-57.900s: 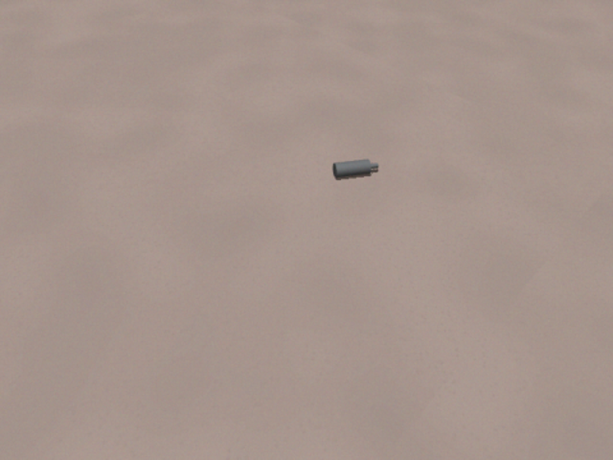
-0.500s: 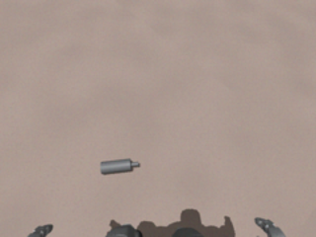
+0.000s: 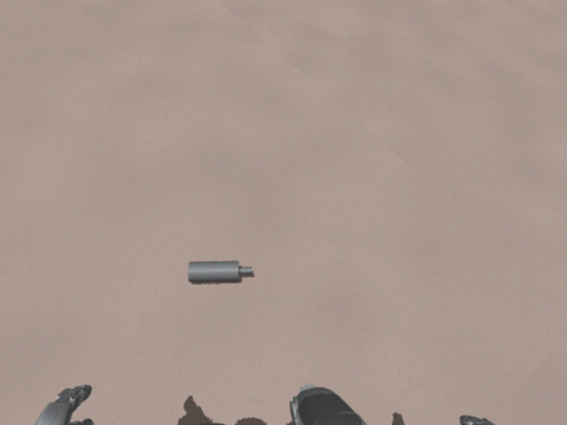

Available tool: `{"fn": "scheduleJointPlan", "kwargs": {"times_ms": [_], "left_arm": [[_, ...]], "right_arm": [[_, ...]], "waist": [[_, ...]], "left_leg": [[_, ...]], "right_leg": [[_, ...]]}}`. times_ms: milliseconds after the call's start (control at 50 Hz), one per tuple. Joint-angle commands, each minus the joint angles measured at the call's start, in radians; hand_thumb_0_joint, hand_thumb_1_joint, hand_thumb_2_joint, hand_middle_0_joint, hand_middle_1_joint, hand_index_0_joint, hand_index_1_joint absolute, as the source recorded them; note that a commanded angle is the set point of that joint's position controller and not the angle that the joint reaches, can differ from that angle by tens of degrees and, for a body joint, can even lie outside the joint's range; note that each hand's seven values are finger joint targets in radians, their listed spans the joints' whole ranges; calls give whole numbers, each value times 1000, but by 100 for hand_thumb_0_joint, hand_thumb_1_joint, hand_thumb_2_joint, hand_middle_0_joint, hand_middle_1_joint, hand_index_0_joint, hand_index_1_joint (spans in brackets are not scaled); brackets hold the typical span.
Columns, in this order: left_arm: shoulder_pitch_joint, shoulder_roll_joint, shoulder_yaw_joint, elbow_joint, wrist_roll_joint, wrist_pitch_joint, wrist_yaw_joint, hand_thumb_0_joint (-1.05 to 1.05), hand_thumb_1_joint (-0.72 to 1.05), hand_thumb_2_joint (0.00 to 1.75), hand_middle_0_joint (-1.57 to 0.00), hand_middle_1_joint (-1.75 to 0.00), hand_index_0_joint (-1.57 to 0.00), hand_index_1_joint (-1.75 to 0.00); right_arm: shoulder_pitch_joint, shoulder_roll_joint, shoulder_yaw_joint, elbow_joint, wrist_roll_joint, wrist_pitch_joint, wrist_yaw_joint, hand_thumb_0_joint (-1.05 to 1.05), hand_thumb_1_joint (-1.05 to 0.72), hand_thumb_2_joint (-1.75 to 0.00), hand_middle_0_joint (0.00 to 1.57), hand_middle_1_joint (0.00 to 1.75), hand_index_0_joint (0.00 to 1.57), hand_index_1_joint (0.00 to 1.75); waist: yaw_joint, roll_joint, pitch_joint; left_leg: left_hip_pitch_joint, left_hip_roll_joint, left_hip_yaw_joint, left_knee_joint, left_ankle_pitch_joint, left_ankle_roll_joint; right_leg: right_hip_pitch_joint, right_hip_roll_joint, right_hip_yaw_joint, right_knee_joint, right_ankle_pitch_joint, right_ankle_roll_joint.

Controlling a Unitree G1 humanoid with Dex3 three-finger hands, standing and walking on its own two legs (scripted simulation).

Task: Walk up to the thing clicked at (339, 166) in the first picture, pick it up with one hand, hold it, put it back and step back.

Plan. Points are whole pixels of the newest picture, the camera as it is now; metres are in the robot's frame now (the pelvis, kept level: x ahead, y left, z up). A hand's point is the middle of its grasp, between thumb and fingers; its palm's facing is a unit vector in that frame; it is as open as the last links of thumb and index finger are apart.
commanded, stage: step back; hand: left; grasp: from above
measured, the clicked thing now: (220, 271) +0.67 +0.14 -0.73
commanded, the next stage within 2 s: none
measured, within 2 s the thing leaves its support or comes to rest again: neither
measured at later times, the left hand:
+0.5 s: hand out of the picture -0.07 +0.23 -0.13, palm faces -0.08 -0.91 -0.41, open 7.4 cm
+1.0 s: hand out of the picture -0.25 +0.22 -0.17, palm faces -0.08 -0.93 -0.36, open 7.4 cm
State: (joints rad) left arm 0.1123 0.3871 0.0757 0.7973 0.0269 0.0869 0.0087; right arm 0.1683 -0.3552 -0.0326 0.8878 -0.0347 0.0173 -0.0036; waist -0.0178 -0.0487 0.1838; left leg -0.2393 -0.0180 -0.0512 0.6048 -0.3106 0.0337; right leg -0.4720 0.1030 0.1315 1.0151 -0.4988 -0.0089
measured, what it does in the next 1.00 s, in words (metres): walks backwards: right foot, then left foot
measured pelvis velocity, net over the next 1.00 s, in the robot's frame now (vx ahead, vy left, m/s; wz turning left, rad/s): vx -0.35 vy -0.05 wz -0.08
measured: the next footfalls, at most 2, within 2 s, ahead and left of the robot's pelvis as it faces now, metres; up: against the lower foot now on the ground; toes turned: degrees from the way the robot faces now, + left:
right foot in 0.32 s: -0.10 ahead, -0.16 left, +0.00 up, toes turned -3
left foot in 0.66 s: -0.20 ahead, +0.08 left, +0.00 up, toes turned -2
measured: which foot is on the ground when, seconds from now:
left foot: down 0.00-0.34, up 0.36-0.64, down 0.66-1.00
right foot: up 0.00-0.30, down 0.32-0.68, up 0.70-1.00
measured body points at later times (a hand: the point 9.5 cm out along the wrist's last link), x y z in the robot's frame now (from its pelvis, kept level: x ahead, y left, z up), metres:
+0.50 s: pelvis -0.17 -0.03 +0.00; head -0.13 -0.06 +0.45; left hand -0.07 +0.27 -0.10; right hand -0.10 -0.36 -0.12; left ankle -0.15 +0.11 -0.65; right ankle -0.14 -0.15 -0.73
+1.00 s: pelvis -0.35 -0.05 -0.01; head -0.29 -0.03 +0.43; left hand -0.24 +0.26 -0.14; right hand -0.22 -0.38 -0.09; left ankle -0.24 +0.08 -0.73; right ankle -0.41 -0.20 -0.70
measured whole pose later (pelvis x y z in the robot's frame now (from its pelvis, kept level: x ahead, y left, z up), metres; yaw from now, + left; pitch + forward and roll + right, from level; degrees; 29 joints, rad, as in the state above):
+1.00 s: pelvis -0.35 -0.05 -0.01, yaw -5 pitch -2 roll +0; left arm 0.19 0.41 0.08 0.83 0.03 0.08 -0.01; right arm 0.10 -0.39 -0.04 0.79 -0.04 0.00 -0.02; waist 0.03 -0.06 0.17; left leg -0.41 0.06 0.02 0.61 -0.18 0.01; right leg -0.31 0.02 0.12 0.92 -0.50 0.03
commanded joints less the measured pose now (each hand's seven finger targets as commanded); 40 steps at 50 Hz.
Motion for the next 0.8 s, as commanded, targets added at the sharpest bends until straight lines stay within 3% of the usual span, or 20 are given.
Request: {"fn": "scheduleJointPlan", "kwargs": {"times_ms": [0, 160, 240, 280, 300, 320, 340, 360, 400, 420, 520, 560, 600, 620, 640, 660, 680, 700, 760, 780], "left_arm": [[89, 188, 74, -64, -17, -30, 10, 0, 90, 90, -20, -30, -20, -30], [70, 168, 64, -78, -5, -43, 5, 0, 90, 90, -20, -30, -20, -30], [179, 169, 71, -16, -2, -43, -12, 0, 90, 90, -20, -30, -20, -30], [281, 177, 78, 37, 5, -49, -14, 0, 90, 90, -20, -30, -20, -30], [257, 219, 90, 24, 19, -52, -17, 0, 90, 90, -20, -30, -20, -30], [208, 310, 112, -13, 25, -55, -20, 0, 90, 90, -20, -30, -20, -30], [84, 401, 124, -69, 30, -50, -15, 0, 90, 90, -20, -30, -20, -30], [-6, 372, 117, -96, 24, -54, -8, 0, 90, 90, -20, -30, -20, -30], [-70, 242, 78, -111, 19, -59, -3, 0, 90, 90, -20, -30, -20, -30], [-89, 220, 81, -107, 19, -56, 0, 0, 90, 90, -20, -30, -20, -30], [46, 200, 82, -110, 26, -52, 15, 0, 90, 90, -20, -30, -20, -30], [53, 202, 82, -118, 24, -47, 23, 0, 90, 90, -20, -30, -20, -30], [43, 203, 74, -125, 9, -34, 20, 0, 90, 90, -20, -30, -20, -30], [34, 207, 66, -129, 0, -23, 14, 0, 90, 90, -20, -30, -20, -30], [30, 180, 52, -143, -5, -13, 9, 0, 90, 90, -20, -30, -20, -30], [52, 140, 45, -153, -12, -11, 5, 0, 90, 90, -20, -30, -20, -30], [7, 169, 57, -155, -12, -11, 14, 0, 90, 90, -20, -30, -20, -30], [-39, 201, 68, -155, -2, -10, 22, 0, 90, 90, -20, -30, -20, -30], [31, 188, 72, -97, -16, -6, 9, 0, 90, 90, -20, -30, -20, -30], [52, 193, 76, -84, -15, -5, 5, 0, 90, 90, -20, -30, -20, -30]], "right_arm": [[-105, -254, -77, -118, -3, -33, -30, 0, -90, -90, 20, 30, 20, 30], [20, -284, -95, -132, 6, -23, -34, 0, -90, -90, 20, 30, 20, 30], [-63, -321, -106, -163, 2, -6, -28, 0, -90, -90, 20, 30, 20, 30], [-113, -303, -96, -169, 15, 6, -25, 0, -90, -90, 20, 30, 20, 30], [-91, -263, -87, -170, 21, 10, -24, 0, -90, -90, 20, 30, 20, 30], [-70, -200, -70, -183, 27, 11, -30, 0, -90, -90, 20, 30, 20, 30], [-84, -235, -89, -179, 23, 11, -48, 0, -90, -90, 20, 30, 20, 30], [-54, -284, -104, -150, 26, 10, -47, 0, -90, -90, 20, 30, 20, 30], [4, -261, -88, -100, 37, 6, -32, 0, -90, -90, 20, 30, 20, 30], [45, -231, -78, -91, 37, 4, -34, 0, -90, -90, 20, 30, 20, 30], [35, -205, -57, -110, 27, -20, -43, 0, -90, -90, 20, 30, 20, 30], [56, -190, -54, -116, 17, -28, -44, 0, -90, -90, 20, 30, 20, 30], [107, -193, -62, -89, 11, -34, -41, 0, -90, -90, 20, 30, 20, 30], [136, -193, -68, -72, 7, -36, -41, 0, -90, -90, 20, 30, 20, 30], [144, -230, -82, -66, -3, -35, -41, 0, -90, -90, 20, 30, 20, 30], [117, -325, -103, -77, -13, -32, -41, 0, -90, -90, 20, 30, 20, 30], [55, -416, -113, -101, -15, -26, -32, 0, -90, -90, 20, 30, 20, 30], [26, -435, -120, -117, -12, -31, -39, 0, -90, -90, 20, 30, 20, 30], [-61, -290, -79, -128, -19, -38, -48, 0, -90, -90, 20, 30, 20, 30], [-49, -279, -77, -130, -8, -38, -48, 0, -90, -90, 20, 30, 20, 30]], "waist": [[66, 156, -174], [-27, 223, -245], [21, 297, -262], [73, 239, -279], [63, 99, -246], [61, -167, -186], [89, -284, -144], [44, -250, -83], [-2, -107, -76], [-20, -121, -99], [65, -165, -188], [62, -190, -244], [46, -157, -281], [28, -124, -277], [28, -50, -271], [46, 195, -252], [25, 264, -213], [-15, 299, -177], [59, 142, -165], [63, 150, -161]], "left_leg": [[75, 228, -141, -196, 493, 140], [245, 290, -169, -138, 486, 224], [41, 281, -162, -142, 290, 169], [-87, 230, -122, -77, 164, 99], [-207, 136, -87, 27, 13, 44], [-379, -61, -23, 227, -212, -24], [-263, -64, -52, 480, -311, -51], [-180, -21, -107, 575, -267, -42], [-175, -87, -102, 603, -136, -36], [-210, -107, -89, 609, -120, -37], [-299, -57, -25, 350, -220, -67], [-263, 6, -9, 152, -227, -49], [-147, 2, 33, -95, -70, -33], [-56, -13, 69, -256, 106, -29], [44, 42, -39, -252, 215, -8], [129, 255, -331, -259, 346, 69], [-9, 398, -451, -263, 392, 202], [-152, 480, -550, -297, 368, 284], [-63, 271, -202, -196, 512, 179], [-53, 252, -170, -190, 469, 161]], "right_leg": [[-65, 27, 93, 265, 43, -6], [0, -57, -5, -92, -17, 59], [223, -96, -93, -379, 79, 12], [363, -93, -108, -546, 224, -25], [363, -173, 63, -611, 147, -59], [313, -357, 348, -712, 42, -134], [26, -530, 473, -793, 0, -296], [-124, -532, 469, -820, -39, -295], [-33, -321, 142, -699, 193, -191], [36, -276, 56, -663, 266, -151], [395, -318, 62, -552, 549, -196], [492, -362, 85, -486, 687, -200], [493, -327, 32, -375, 724, -168], [426, -294, 4, -322, 680, -138], [263, -252, -8, -287, 505, -86], [32, -118, -102, -129, 171, -31], [-14, -40, -58, 27, -117, -8], [47, -67, 43, 175, -161, -1], [-21, -2, 103, 324, -12, -7], [-32, 9, 91, 342, 17, -3]]}}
